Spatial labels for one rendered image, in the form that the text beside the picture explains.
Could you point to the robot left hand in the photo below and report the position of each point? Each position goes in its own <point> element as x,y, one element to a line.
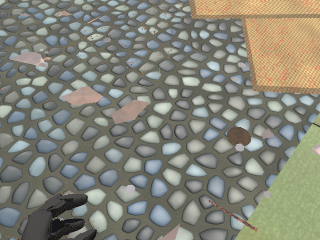
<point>40,225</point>

